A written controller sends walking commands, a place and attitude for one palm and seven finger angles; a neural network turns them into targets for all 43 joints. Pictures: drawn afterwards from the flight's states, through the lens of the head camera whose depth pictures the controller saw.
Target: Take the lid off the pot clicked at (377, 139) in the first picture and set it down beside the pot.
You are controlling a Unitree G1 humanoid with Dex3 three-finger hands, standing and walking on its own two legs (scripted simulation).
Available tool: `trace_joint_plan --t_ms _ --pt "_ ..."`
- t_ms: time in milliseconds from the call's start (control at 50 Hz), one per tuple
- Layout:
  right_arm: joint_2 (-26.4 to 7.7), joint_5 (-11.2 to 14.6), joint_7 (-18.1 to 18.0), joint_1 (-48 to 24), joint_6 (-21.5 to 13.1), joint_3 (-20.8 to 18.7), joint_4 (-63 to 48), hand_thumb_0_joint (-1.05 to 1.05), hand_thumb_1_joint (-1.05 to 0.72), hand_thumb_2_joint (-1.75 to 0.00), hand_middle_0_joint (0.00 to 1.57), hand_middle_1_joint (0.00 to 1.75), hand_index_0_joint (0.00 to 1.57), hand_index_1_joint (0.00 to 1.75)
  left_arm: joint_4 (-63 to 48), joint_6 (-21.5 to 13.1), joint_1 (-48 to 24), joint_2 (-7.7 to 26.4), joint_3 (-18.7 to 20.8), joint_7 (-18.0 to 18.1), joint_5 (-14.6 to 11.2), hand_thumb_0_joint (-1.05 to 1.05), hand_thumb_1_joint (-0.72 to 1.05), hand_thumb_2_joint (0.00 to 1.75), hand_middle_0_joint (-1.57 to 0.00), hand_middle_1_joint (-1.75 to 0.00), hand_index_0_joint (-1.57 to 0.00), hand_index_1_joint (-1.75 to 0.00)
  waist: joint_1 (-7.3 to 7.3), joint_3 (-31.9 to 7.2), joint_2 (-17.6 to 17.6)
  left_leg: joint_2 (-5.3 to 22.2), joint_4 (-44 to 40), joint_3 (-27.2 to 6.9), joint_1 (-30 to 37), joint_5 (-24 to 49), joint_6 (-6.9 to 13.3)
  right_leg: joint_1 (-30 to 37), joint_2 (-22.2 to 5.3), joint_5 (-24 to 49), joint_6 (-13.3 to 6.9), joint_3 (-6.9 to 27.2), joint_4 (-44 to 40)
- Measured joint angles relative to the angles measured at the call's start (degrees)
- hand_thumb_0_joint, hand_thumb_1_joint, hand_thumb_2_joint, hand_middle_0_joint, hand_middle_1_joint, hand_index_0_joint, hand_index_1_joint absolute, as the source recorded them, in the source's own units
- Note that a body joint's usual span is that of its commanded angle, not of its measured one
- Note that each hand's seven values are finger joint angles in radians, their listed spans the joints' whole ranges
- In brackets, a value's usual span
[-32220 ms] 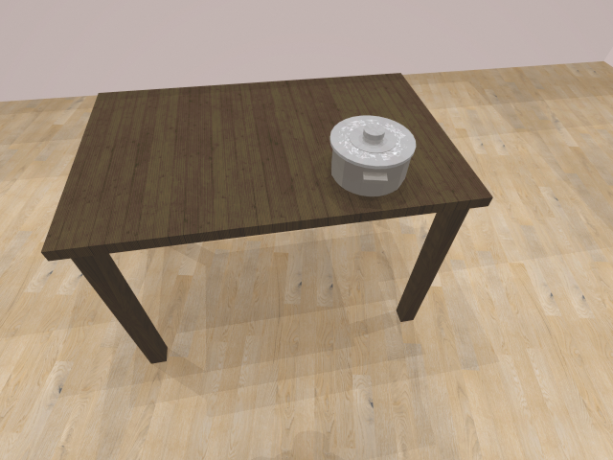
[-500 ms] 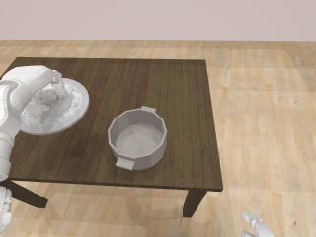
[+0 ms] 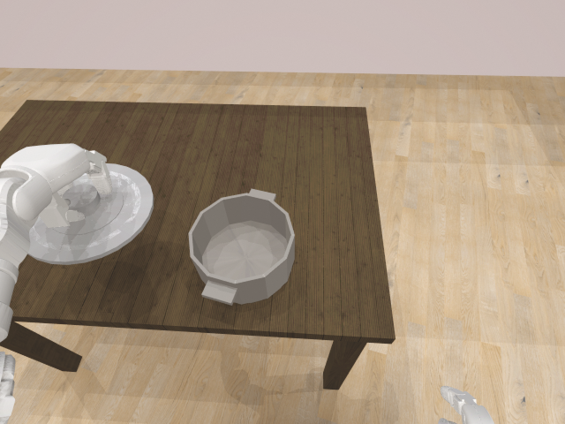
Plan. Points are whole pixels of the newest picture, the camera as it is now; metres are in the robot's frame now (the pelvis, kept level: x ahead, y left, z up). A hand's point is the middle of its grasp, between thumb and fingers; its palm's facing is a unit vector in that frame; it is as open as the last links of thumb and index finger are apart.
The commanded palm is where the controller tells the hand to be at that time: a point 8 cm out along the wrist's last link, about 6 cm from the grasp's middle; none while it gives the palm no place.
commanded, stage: lower the lid onto the table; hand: left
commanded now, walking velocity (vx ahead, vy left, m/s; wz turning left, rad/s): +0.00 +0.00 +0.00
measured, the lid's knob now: (81, 198) +0.41 +0.32 +0.08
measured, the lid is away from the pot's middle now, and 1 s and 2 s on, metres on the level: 0.23 0.23 0.24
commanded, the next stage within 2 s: none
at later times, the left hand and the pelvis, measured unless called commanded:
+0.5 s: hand (79, 212) +0.39 +0.32 +0.07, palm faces -0.41 -0.03 -0.91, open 7.7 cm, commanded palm +0.39 +0.32 +0.13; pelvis +0.00 +0.01 +0.00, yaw -1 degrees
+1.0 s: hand (85, 226) +0.38 +0.32 +0.04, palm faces -0.43 -0.05 -0.90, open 7.7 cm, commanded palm +0.39 +0.32 +0.10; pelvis +0.00 +0.01 -0.01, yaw -2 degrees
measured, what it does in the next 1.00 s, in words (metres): stands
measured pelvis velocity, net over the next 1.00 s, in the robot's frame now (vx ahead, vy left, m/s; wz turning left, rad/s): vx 0.00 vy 0.01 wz -0.03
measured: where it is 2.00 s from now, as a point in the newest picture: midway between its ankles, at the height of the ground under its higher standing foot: outside the picture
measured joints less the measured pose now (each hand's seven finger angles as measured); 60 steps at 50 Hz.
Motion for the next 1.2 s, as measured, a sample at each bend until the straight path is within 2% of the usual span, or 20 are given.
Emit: trace_joint_plan --t_ms 100,200,300,380,520,700,780,920,1000,1120,1200 --pt "0.3 0.0 -0.4 -0.1 -0.2 0.2 0.3 0.01 -0.9 -0.9 0.2 0.3 0.2 0.3 2.5 -1.3 -0.5 -0.4 0.0 0.7 -0.1 0.0 0.22 0.82 -0.65 -0.9 -0.66 -0.88 0.04 -0.1 -0.2 0.0 0.4 0.1 -0.4 -0.1 0.1 -0.4 0.0 0.0 0.0 0.1 0.3" --pt "0.6 -0.1 -0.8 0.4 -0.5 0.1 0.5 0.01 -0.9 -0.9 0.2 0.3 0.2 0.3 4.3 -2.1 -1.1 -0.2 0.0 1.3 1.3 0.0 0.22 0.82 -0.65 -0.9 -0.66 -0.88 -0.19 -0.1 -0.6 0.1 0.9 0.2 -0.9 -0.3 0.2 -0.8 0.0 0.0 0.0 0.2 0.6" --pt "0.6 -0.1 -0.7 1.1 -0.5 -0.1 0.9 0.01 -0.9 -0.9 0.2 0.3 0.2 0.3 5.2 -3.0 -1.3 -0.8 -0.5 2.1 1.0 0.0 0.22 0.82 -0.65 -0.9 -0.66 -0.88 -0.15 -0.4 -0.6 -0.1 1.1 0.4 -1.3 -0.3 0.4 -1.2 -0.1 0.0 0.2 0.4 0.7" --pt "0.8 -0.1 -0.8 1.5 -0.5 -0.1 1.2 0.01 -0.9 -0.9 0.2 0.3 0.2 0.3 6.9 -3.4 -2.2 -1.4 -1.1 2.7 1.9 0.0 0.22 0.82 -0.65 -0.9 -0.66 -0.88 -0.21 -0.3 -0.8 -0.2 1.3 0.7 -1.8 -0.4 0.5 -1.8 -0.2 0.0 0.2 0.7 1.0" --pt "1.1 -0.2 -1.1 2.5 -1.0 -0.2 1.4 0.01 -0.9 -0.9 0.2 0.3 0.2 0.3 9.0 -4.3 -2.8 -1.5 -1.0 4.1 3.2 0.0 0.22 0.82 -0.65 -0.9 -0.66 -0.88 -0.83 -0.5 -1.2 -0.3 1.6 1.1 -2.5 -0.5 0.7 -2.7 -0.3 0.0 0.2 1.1 1.3" --pt "1.1 -0.4 -0.5 3.3 -0.7 -0.7 1.2 0.01 -0.9 -0.9 0.2 0.3 0.2 0.3 9.7 -5.2 -1.1 -1.7 0.6 5.9 3.5 0.0 0.22 0.82 -0.65 -0.9 -0.66 -0.88 -1.49 -1.1 -1.1 -0.3 2.1 1.7 -3.3 -1.0 1.0 -3.7 -0.3 -0.2 0.3 1.7 1.8" --pt "1.0 -0.3 -0.3 3.4 -0.5 -0.8 1.2 0.01 -0.9 -0.9 0.2 0.3 0.2 0.3 10.0 -5.1 -0.5 -2.2 0.2 6.5 3.2 0.0 0.22 0.82 -0.65 -0.9 -0.66 -0.88 -1.31 -1.3 -1.1 -0.3 2.4 1.8 -3.6 -1.1 1.0 -4.0 -0.3 -0.4 0.4 1.8 2.0" --pt "1.2 -0.5 -0.9 3.0 -1.0 -0.6 1.3 0.01 -0.9 -0.9 0.2 0.3 0.2 0.3 11.1 -6.0 -0.4 -2.3 0.2 6.9 4.3 0.0 0.22 0.82 -0.65 -0.9 -0.66 -0.88 -1.14 -1.3 -1.6 -0.1 3.0 1.6 -4.3 -1.3 0.9 -4.6 -0.2 -0.5 0.3 1.6 2.5" --pt "1.3 -0.5 -0.9 3.0 -1.2 -0.8 1.4 0.01 -0.9 -0.9 0.2 0.3 0.2 0.3 11.9 -6.4 -0.1 -2.3 0.4 7.8 3.9 0.0 0.22 0.82 -0.65 -0.9 -0.66 -0.88 -1.0 -1.6 -1.6 0.0 3.6 1.6 -4.9 -1.6 0.9 -5.1 -0.1 -0.7 0.4 1.6 3.0" --pt "1.1 -0.5 -0.8 3.0 -1.3 -1.0 1.6 0.01 -0.9 -0.9 0.2 0.3 0.2 0.3 12.1 -6.3 -0.1 -2.8 -0.8 8.0 4.6 0.0 0.22 0.82 -0.65 -0.9 -0.66 -0.88 -0.7 -1.7 -1.6 0.1 4.5 1.5 -5.7 -1.8 0.8 -5.9 0.0 -0.9 0.2 1.6 3.8" --pt "1.1 -0.6 -0.9 3.0 -1.5 -0.8 1.9 0.01 -0.9 -0.9 0.2 0.3 0.2 0.3 13.3 -7.3 0.2 -3.0 0.1 9.1 4.3 0.0 0.22 0.82 -0.65 -0.9 -0.66 -0.88 -0.82 -2.0 -1.7 0.2 5.1 1.7 -6.3 -2.1 0.8 -6.6 0.1 -1.1 0.4 1.8 4.5"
